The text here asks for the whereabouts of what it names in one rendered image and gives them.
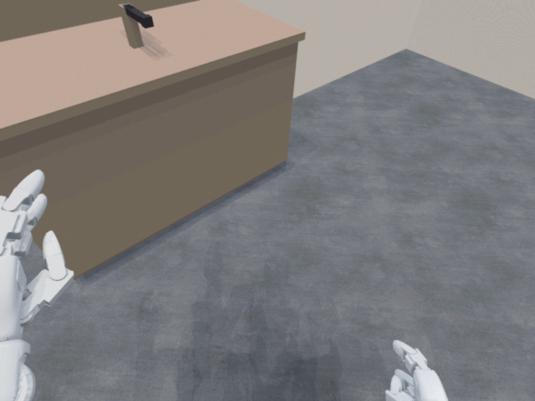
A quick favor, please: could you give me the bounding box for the robot left hand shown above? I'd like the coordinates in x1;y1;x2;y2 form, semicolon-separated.
0;170;74;342

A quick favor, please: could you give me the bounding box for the tap lever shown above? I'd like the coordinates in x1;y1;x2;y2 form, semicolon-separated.
123;4;154;28

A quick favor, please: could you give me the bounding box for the robot right hand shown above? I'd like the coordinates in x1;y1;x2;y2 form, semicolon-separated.
385;340;448;401

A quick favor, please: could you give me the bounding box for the left robot forearm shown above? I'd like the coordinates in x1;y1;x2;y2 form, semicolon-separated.
0;339;36;401

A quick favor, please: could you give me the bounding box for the counter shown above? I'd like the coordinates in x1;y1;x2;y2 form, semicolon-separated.
0;0;306;280

